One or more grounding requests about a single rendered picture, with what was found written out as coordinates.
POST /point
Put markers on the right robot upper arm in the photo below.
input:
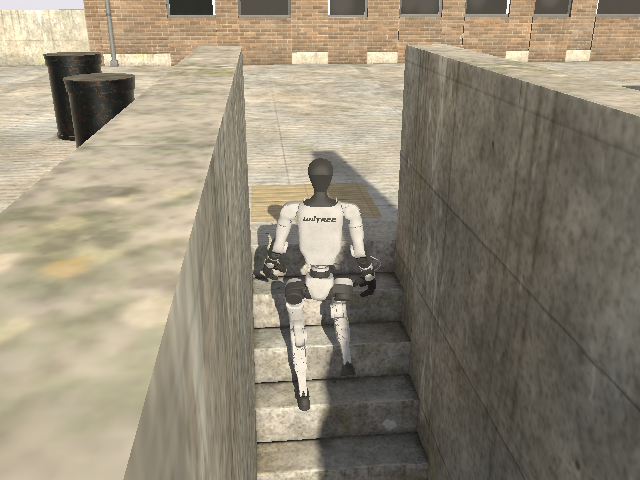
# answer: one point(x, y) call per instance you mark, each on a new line
point(352, 212)

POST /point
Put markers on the right robot hand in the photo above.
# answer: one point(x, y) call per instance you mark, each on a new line
point(362, 282)

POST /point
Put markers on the left robot upper arm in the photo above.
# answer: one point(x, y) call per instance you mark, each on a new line
point(288, 212)

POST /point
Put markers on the robot right shin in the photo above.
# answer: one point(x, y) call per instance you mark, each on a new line
point(342, 332)

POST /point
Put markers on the left robot thigh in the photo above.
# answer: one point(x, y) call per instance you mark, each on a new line
point(295, 297)

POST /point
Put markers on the right robot forearm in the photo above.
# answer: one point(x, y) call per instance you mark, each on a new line
point(366, 265)

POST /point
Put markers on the left robot forearm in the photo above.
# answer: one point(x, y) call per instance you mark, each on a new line
point(272, 257)

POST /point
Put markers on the left robot hand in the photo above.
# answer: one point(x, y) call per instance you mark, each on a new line
point(268, 274)

